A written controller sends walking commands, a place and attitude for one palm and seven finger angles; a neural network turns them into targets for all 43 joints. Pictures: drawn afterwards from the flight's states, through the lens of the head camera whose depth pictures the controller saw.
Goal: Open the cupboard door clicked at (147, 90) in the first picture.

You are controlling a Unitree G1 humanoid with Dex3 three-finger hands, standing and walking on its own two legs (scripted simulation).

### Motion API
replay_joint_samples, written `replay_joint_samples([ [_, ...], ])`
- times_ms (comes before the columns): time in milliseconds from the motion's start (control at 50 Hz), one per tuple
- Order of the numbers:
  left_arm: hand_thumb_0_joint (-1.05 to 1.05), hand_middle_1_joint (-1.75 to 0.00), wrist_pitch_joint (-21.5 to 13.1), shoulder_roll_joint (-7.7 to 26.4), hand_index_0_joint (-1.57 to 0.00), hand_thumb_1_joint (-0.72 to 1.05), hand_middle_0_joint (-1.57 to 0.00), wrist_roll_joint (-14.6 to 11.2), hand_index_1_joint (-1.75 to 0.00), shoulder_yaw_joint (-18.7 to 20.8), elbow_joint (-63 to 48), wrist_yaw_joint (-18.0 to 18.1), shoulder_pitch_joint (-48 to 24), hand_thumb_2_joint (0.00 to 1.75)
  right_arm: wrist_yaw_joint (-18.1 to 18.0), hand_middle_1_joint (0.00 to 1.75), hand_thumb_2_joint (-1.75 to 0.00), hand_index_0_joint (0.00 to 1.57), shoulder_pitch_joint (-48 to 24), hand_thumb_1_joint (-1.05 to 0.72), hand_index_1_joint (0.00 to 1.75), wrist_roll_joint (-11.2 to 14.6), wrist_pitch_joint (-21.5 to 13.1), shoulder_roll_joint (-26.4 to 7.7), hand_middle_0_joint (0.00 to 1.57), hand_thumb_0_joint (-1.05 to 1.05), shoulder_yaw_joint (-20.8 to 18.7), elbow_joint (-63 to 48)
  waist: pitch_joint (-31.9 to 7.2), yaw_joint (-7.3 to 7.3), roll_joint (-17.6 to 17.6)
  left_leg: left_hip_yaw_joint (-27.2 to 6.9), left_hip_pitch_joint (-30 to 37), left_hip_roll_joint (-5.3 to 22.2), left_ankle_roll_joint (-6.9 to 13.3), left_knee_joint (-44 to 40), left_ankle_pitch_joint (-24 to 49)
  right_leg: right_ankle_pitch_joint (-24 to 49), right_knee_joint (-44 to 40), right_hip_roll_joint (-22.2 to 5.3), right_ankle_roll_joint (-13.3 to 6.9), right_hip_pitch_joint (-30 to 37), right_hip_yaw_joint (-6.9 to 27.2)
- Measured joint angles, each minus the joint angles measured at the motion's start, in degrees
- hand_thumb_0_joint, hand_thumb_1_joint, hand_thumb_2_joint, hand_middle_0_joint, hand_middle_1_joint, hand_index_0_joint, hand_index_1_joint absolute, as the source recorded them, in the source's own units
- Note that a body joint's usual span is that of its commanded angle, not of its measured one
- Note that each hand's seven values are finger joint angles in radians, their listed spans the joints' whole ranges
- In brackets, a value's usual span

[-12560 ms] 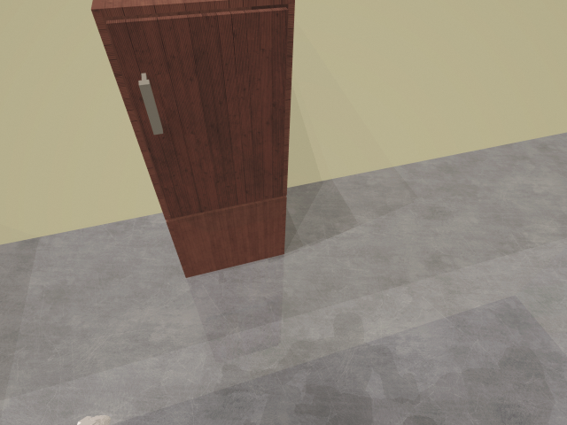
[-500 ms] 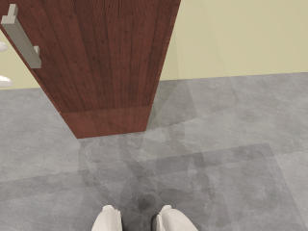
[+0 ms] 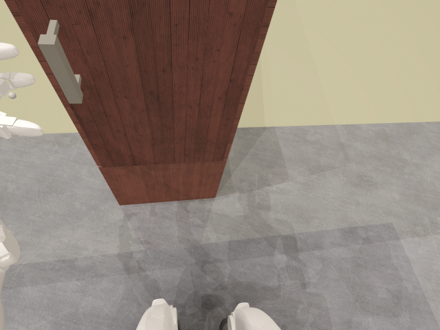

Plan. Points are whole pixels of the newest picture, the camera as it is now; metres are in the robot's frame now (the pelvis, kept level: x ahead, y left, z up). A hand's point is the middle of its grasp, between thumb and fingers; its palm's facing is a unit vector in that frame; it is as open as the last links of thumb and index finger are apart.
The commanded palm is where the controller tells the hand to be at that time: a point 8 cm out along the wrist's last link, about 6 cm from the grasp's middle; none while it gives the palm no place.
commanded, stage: move the hooked fingers beside the handle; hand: left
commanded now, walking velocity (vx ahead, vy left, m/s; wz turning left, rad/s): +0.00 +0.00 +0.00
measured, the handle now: (65, 64) +0.55 +0.25 +0.10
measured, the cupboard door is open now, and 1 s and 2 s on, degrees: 0 0 1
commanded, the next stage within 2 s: slide the fingers in behind the handle in 0.08 s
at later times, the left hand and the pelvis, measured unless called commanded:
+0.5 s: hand (30, 92) +0.49 +0.29 +0.10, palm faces +0.05 -1.00 +0.01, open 14.0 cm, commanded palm +0.47 +0.33 +0.10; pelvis -0.01 +0.00 +0.00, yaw +0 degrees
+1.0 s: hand (47, 95) +0.48 +0.26 +0.10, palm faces +0.04 -1.00 +0.01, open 14.0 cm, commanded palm +0.47 +0.29 +0.10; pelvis +0.00 +0.00 +0.00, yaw +0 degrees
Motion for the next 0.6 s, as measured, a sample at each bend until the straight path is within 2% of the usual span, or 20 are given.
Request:
replay_joint_samples([
  [140,-0.01,-1.20,-0.80,1.18,-0.30,-0.50,-0.30,0.09,-1.20,0.20,1.01,-0.33,-0.92,0.30,-0.37,0.30,-0.90,0.20,-0.23,-0.90,0.30,0.12,-0.54,-0.19,0.20,0.00,0.20,0.28,0.30,-0.09,-0.07,-0.15,-0.70,0.10,-0.13,0.54,0.23,0.10,0.70,0.09,-0.16,-0.75,-0.13],
  [240,-0.01,-1.20,-0.26,2.36,-0.30,-0.50,-0.30,0.07,-1.20,-1.31,2.65,-0.76,-2.81,0.30,-0.84,0.30,-0.90,0.20,0.11,-0.91,0.30,0.33,-0.62,-0.49,0.20,0.00,0.52,0.65,0.76,-0.32,-0.05,-0.56,-1.75,0.02,-0.19,0.98,0.48,0.16,1.19,0.04,-0.25,-1.66,-0.53],
  [420,-0.01,-1.20,0.07,0.66,-0.30,-0.50,-0.30,0.13,-1.20,-1.78,1.22,0.29,-4.01,0.30,-0.77,0.30,-0.90,0.20,1.09,-0.91,0.30,0.00,-0.69,-0.39,0.20,0.00,0.37,1.56,0.76,-0.84,-0.17,-0.60,-2.91,0.11,-0.28,1.19,0.67,0.30,1.51,0.12,-0.35,-2.90,-0.54],
  [600,-0.01,-1.20,0.00,-0.82,-0.30,-0.50,-0.30,0.55,-1.20,0.00,-0.99,2.43,-0.75,0.30,0.15,0.30,-0.90,0.20,2.13,-0.91,0.30,-0.08,-0.39,0.20,0.20,0.00,0.04,0.75,0.16,-1.21,0.10,0.26,-1.45,0.61,-0.30,0.58,0.22,0.29,0.88,0.58,-0.33,-1.85,0.40],
])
